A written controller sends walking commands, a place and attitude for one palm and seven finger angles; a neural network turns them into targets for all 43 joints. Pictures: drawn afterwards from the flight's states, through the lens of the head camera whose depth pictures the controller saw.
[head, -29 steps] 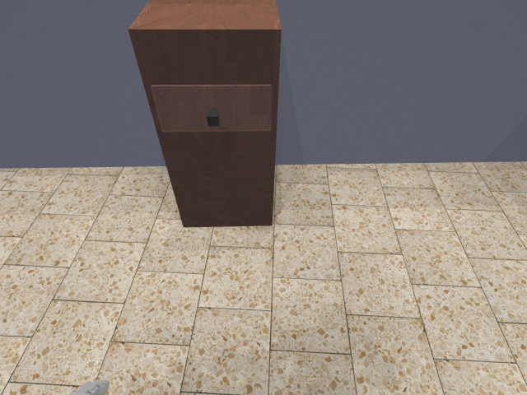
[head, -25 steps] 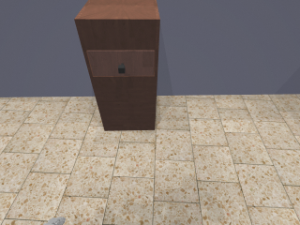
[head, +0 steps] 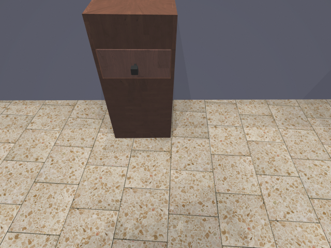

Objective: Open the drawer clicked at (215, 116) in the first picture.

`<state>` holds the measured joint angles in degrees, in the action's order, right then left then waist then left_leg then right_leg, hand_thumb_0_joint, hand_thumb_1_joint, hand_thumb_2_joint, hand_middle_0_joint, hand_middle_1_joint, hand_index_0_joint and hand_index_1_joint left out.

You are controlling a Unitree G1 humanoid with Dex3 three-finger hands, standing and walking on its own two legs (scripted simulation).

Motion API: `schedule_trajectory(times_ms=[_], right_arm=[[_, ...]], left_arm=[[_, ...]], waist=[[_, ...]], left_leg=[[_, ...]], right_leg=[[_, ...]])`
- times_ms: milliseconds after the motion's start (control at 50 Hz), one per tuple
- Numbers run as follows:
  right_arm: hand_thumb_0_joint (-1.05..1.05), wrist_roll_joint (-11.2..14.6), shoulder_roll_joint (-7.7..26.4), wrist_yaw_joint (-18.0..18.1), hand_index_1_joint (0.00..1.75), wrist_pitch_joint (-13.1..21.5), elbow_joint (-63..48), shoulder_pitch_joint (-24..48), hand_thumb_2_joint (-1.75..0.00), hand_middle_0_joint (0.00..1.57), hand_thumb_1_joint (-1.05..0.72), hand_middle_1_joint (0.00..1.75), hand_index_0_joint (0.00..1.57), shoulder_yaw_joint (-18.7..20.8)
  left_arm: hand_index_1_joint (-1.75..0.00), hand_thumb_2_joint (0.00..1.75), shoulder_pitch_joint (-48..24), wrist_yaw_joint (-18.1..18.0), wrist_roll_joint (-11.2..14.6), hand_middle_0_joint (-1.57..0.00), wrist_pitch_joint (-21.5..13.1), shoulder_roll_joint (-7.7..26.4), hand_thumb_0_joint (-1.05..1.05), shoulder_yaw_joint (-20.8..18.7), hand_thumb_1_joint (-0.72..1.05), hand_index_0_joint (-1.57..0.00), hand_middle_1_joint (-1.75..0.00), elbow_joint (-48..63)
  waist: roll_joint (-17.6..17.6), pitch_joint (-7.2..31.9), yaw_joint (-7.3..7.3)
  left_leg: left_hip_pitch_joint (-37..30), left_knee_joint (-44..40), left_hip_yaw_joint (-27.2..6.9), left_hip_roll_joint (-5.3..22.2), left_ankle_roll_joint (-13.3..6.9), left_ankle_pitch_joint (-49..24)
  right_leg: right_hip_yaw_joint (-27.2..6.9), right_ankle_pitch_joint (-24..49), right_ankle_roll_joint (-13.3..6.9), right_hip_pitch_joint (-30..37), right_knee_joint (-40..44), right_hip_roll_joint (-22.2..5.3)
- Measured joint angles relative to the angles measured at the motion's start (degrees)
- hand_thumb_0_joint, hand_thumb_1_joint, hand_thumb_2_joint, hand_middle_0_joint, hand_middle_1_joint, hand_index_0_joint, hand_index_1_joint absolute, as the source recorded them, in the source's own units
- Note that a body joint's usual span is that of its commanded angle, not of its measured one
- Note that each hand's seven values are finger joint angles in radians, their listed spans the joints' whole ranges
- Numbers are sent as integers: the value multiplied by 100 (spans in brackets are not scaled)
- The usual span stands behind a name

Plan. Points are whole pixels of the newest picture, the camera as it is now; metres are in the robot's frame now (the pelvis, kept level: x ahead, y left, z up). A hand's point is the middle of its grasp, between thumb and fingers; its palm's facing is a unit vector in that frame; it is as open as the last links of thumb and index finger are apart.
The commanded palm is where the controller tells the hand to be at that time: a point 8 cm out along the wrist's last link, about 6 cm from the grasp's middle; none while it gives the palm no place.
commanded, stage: stand and wait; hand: left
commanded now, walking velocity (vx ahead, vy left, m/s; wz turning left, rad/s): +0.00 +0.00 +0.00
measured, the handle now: (134, 68) +0.99 +0.22 -0.12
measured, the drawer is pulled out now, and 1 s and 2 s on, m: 0.00 0.00 0.00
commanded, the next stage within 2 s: look at it before walking up in 0.24 s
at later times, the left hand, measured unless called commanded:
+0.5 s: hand out of the picture +0.08 +0.25 -0.15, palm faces -0.02 -0.94 -0.34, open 7.4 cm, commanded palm none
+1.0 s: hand out of the picture +0.09 +0.25 -0.15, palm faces -0.03 -0.94 -0.34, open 7.4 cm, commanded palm none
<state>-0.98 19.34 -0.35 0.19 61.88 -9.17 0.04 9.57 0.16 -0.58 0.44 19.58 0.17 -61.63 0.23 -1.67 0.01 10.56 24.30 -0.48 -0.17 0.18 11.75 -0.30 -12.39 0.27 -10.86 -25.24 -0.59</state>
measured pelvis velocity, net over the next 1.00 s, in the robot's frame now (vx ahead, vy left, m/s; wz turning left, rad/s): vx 0.01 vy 0.00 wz -0.01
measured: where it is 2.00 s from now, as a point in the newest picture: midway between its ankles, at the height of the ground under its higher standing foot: (170, 241)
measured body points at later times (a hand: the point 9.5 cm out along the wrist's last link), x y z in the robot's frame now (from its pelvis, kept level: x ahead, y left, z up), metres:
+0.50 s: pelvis +0.01 +0.00 +0.00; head +0.00 +0.00 +0.45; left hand +0.09 +0.30 -0.13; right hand +0.08 -0.30 -0.13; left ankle +0.02 +0.12 -0.74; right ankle +0.02 -0.12 -0.74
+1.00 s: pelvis +0.01 +0.00 +0.00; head +0.01 -0.01 +0.45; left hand +0.09 +0.29 -0.13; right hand +0.09 -0.30 -0.13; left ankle +0.02 +0.12 -0.74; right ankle +0.02 -0.12 -0.74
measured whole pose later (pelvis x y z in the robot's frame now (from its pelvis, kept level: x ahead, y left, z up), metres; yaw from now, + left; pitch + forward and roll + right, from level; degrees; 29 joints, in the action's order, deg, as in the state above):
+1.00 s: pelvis +0.01 +0.00 +0.00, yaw +0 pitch -2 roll +0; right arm -0.7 19.5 -0.3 0.5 63.4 -7.0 -0.4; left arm 7.9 0.1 -0.6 -0.2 19.7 0.3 -62.5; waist 0.1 -1.6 0.0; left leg 7.7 20.7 -0.2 0.3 0.6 11.1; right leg -0.5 -11.7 0.0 -8.3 -22.0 -0.1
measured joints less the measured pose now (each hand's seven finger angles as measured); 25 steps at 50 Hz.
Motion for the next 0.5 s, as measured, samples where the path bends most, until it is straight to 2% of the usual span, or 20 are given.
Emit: schedule_trajectory(times_ms=[500], right_arm=[[0, 15, -12, -7, 30, 43, 99, 177, -90, 20, -90, 30, 20, -21]], left_arm=[[-30, 90, -174, -10, -7, -20, -57, -11, 1, 12, 91, -21, -30, -50]], waist=[[-13, 51, 4]], left_leg=[[-147, -222, 14, 7, 13, -65]], right_leg=[[-14, 47, -6, 119, 175, 5]])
